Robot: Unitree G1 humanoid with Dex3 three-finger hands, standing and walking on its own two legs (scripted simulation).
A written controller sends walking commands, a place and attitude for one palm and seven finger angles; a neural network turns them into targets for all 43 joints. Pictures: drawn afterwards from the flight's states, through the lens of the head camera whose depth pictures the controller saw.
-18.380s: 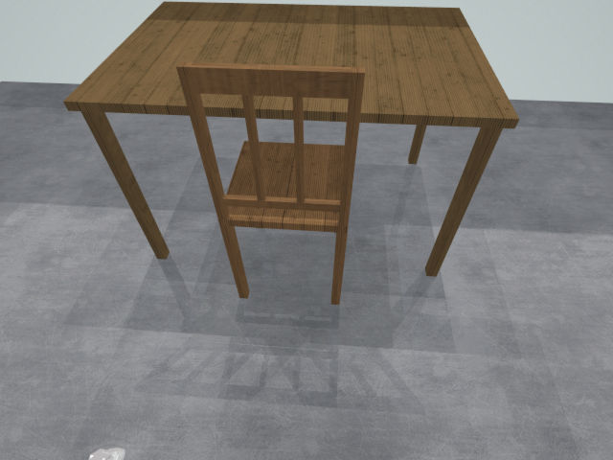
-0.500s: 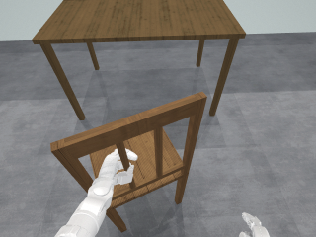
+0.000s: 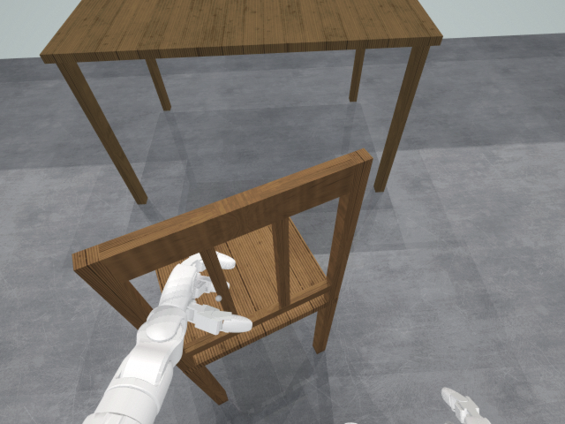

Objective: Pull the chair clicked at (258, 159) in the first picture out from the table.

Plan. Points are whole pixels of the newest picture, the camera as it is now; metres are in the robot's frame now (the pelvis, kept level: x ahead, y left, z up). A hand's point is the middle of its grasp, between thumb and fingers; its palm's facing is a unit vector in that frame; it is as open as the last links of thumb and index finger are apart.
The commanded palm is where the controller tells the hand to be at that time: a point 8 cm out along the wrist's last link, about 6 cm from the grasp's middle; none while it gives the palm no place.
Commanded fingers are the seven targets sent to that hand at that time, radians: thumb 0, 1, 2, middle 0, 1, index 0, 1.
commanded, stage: open the thumb and straighten the fingers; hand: left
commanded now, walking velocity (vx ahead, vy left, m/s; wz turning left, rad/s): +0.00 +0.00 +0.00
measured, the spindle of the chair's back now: (223, 293) +0.34 +0.11 -0.07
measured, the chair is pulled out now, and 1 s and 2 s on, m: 0.63 0.63 0.63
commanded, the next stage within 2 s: draw the fingers out of the gap in 0.36 s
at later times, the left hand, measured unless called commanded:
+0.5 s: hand (216, 307) +0.30 +0.11 -0.04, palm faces -0.13 -0.98 -0.18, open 17.4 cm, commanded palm +0.27 +0.16 -0.02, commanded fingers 0.00 -0.55 0.20 0.00 0.00 0.00 0.00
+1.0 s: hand (205, 373) +0.20 +0.11 -0.04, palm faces -0.12 -0.98 -0.17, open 17.5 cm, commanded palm +0.19 +0.17 -0.02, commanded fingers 0.00 -0.55 0.20 0.00 0.00 0.00 0.00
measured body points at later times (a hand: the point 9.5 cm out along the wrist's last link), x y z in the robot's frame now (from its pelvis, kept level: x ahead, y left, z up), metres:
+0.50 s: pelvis +0.01 +0.00 -0.01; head +0.06 -0.02 +0.44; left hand +0.30 +0.16 -0.02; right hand +0.16 -0.25 -0.11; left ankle -0.04 +0.13 -0.72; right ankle +0.04 -0.14 -0.72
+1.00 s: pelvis +0.01 +0.00 -0.02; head +0.04 -0.02 +0.43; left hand +0.21 +0.17 -0.03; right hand +0.19 -0.24 -0.10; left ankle -0.04 +0.13 -0.72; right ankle +0.04 -0.14 -0.72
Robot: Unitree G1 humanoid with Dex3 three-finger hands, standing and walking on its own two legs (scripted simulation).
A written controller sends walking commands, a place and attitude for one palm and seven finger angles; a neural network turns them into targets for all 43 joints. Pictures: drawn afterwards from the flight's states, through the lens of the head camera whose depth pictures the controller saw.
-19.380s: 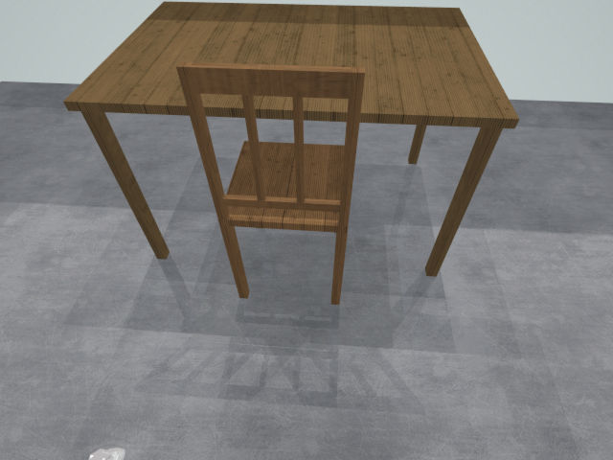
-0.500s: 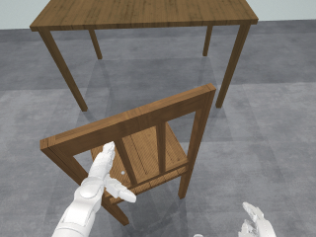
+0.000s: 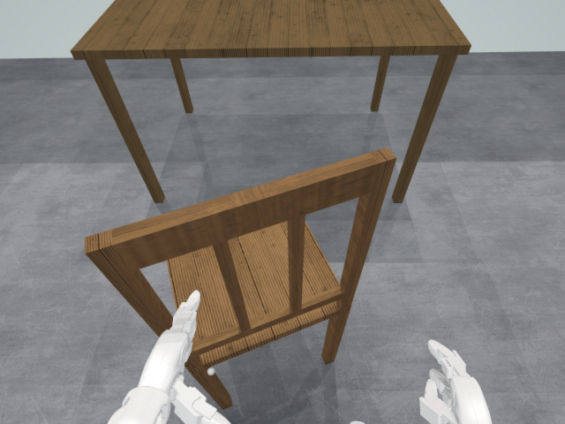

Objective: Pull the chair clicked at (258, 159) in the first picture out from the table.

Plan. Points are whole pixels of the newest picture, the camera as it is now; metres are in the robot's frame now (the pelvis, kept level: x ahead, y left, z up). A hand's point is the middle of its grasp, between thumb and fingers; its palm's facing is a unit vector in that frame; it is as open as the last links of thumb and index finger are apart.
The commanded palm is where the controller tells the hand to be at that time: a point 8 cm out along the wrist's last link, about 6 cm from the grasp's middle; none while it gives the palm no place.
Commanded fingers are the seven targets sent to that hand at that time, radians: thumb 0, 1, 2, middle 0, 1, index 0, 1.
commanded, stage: draw the fingers out of the gap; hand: left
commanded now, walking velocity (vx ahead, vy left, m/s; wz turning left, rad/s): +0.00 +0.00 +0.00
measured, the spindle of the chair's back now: (234, 291) +0.33 +0.09 -0.04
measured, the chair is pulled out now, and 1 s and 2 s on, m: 0.63 0.63 0.63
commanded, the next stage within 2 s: draw the hand back to the body in 0.22 s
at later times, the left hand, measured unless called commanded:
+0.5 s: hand (190, 389) +0.17 +0.12 +0.04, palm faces -0.01 -1.00 +0.01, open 17.5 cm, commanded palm +0.14 +0.18 +0.04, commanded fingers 0.00 -0.55 0.20 0.00 0.00 0.00 0.00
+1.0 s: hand (132, 386) +0.16 +0.17 +0.08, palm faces +0.05 -0.94 -0.34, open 15.7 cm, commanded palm +0.14 +0.24 +0.13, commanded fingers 0.00 -0.04 0.44 -0.07 -0.10 -0.07 -0.10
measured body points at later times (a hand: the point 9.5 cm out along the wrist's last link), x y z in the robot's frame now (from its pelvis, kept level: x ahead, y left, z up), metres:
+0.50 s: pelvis -0.01 +0.00 -0.02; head +0.02 +0.00 +0.43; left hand +0.17 +0.17 +0.04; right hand +0.17 -0.23 -0.09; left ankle -0.04 +0.14 -0.70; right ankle +0.03 -0.14 -0.70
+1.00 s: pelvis +0.00 -0.01 +0.01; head +0.01 -0.03 +0.46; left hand +0.16 +0.22 +0.10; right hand +0.18 -0.23 -0.07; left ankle -0.04 +0.14 -0.70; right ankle +0.02 -0.14 -0.70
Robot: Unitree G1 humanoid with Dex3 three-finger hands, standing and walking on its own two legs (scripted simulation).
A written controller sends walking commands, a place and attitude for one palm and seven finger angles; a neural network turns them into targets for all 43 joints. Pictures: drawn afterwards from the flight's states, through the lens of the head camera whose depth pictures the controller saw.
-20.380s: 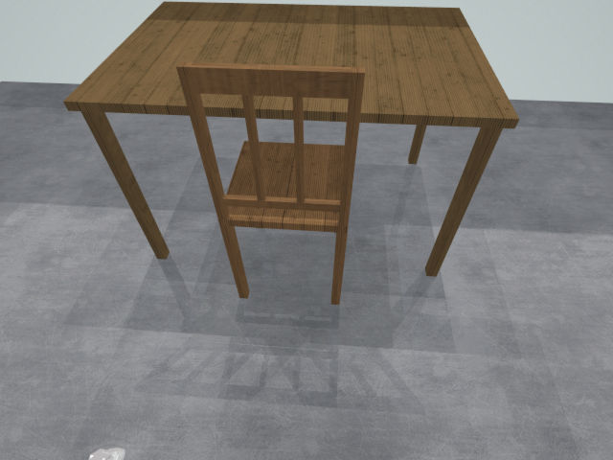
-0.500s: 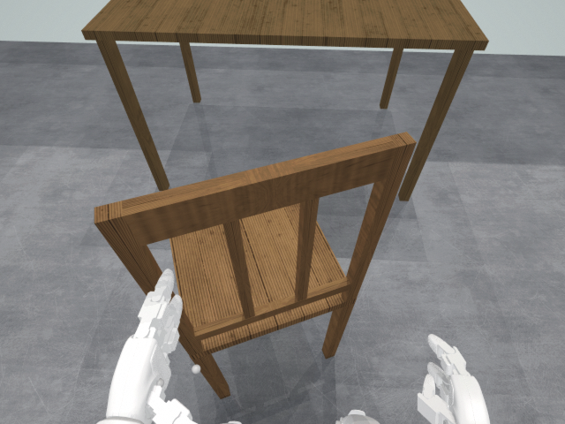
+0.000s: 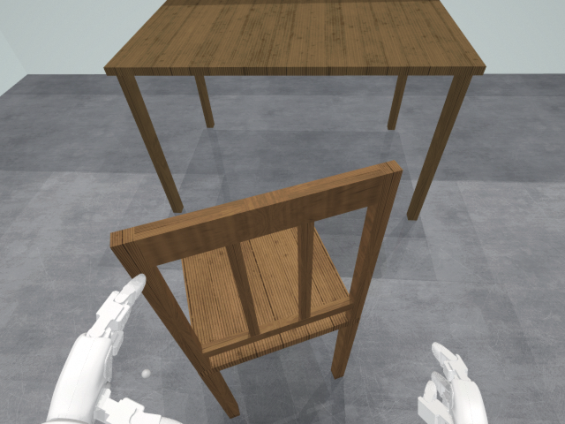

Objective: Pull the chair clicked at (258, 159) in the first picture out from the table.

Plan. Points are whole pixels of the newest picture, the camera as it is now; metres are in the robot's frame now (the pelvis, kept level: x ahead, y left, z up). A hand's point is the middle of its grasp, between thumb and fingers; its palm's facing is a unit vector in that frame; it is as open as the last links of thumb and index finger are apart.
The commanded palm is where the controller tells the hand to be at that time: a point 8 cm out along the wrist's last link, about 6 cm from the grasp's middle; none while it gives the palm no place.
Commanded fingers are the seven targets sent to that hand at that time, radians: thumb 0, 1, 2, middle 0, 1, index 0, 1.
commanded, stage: draw the hand back to the body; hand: left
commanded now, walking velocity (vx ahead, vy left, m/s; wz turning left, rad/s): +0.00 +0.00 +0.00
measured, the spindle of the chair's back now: (245, 294) +0.34 +0.10 -0.05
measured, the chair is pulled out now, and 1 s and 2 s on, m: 0.63 0.63 0.63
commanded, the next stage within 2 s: step back with the hand held close in 0.92 s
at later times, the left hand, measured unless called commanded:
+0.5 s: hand (50, 295) +0.21 +0.25 +0.18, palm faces +0.43 -0.79 -0.44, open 9.8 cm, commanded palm +0.16 +0.29 +0.20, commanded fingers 0.00 0.86 0.88 -0.19 -0.29 -0.19 -0.29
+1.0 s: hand (25, 278) +0.22 +0.27 +0.19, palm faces +0.44 -0.79 -0.43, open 7.4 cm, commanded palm +0.17 +0.31 +0.21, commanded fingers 0.00 0.90 0.90 -0.20 -0.30 -0.20 -0.30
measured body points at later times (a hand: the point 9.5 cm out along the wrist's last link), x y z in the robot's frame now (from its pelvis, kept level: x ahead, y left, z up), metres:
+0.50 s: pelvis +0.02 +0.00 +0.03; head +0.01 -0.04 +0.48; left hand +0.18 +0.29 +0.20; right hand +0.21 -0.23 -0.06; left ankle -0.04 +0.14 -0.71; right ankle +0.03 -0.13 -0.71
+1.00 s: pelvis +0.02 +0.01 +0.03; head +0.01 -0.01 +0.48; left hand +0.19 +0.31 +0.21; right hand +0.20 -0.21 -0.06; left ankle -0.03 +0.14 -0.71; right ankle +0.03 -0.13 -0.71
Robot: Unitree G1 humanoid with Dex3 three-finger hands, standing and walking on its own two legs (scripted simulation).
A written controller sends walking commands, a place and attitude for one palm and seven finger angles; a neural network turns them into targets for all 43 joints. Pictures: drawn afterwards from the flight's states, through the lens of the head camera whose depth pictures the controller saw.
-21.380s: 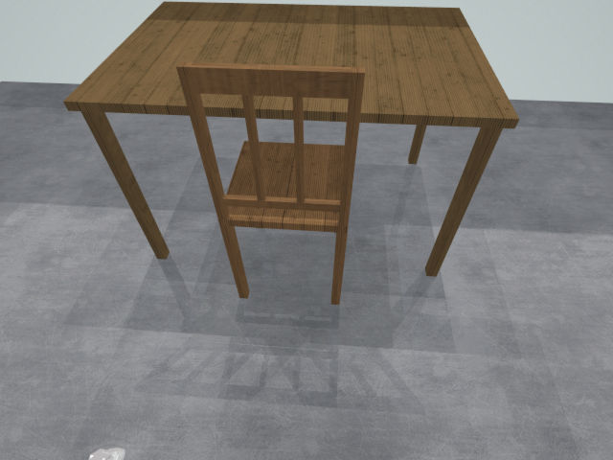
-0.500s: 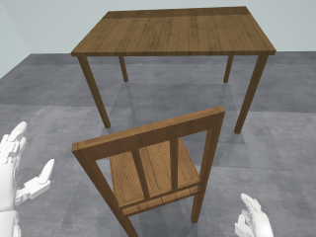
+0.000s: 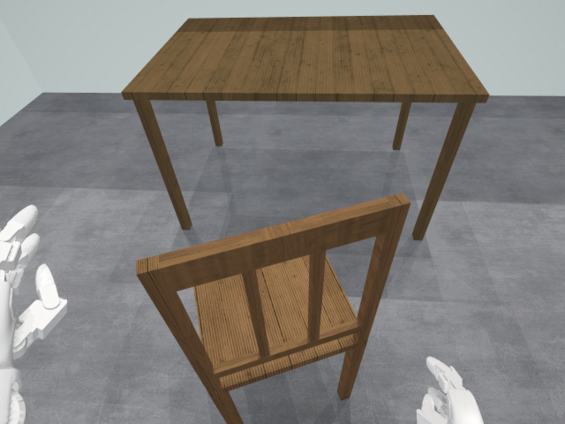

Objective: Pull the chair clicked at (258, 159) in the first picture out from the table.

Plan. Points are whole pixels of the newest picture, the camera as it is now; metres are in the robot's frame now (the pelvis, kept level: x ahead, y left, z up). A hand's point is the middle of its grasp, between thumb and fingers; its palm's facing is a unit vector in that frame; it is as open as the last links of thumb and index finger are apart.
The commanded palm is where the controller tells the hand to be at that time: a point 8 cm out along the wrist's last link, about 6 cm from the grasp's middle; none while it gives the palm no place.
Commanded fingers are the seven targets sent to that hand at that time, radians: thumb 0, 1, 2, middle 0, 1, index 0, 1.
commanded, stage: step back with the hand held close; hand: left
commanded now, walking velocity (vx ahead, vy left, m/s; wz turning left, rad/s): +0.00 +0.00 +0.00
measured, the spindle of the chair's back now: (257, 317) +0.31 +0.09 -0.09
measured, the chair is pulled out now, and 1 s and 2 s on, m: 0.63 0.63 0.63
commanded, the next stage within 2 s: stop stepping back and stand still in 1.88 s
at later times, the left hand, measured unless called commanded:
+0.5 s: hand (46, 332) +0.16 +0.26 +0.15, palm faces +0.38 -0.75 -0.54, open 7.4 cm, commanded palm +0.10 +0.30 +0.18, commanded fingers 0.00 0.90 0.90 -0.20 -0.30 -0.20 -0.30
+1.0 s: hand (2, 382) +0.11 +0.28 +0.15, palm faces +0.45 -0.74 -0.50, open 7.4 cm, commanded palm +0.04 +0.31 +0.18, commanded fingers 0.00 0.90 0.90 -0.20 -0.30 -0.20 -0.30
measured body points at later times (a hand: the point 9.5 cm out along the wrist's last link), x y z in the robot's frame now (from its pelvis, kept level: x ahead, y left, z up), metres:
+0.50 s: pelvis -0.04 +0.00 +0.00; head -0.01 -0.01 +0.44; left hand +0.13 +0.30 +0.18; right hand +0.13 -0.24 -0.10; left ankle -0.06 +0.13 -0.74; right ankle +0.01 -0.15 -0.74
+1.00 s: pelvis -0.10 +0.01 -0.01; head -0.07 +0.02 +0.43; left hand +0.08 +0.31 +0.18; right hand +0.06 -0.24 -0.10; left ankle -0.06 +0.13 -0.74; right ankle +0.01 -0.14 -0.74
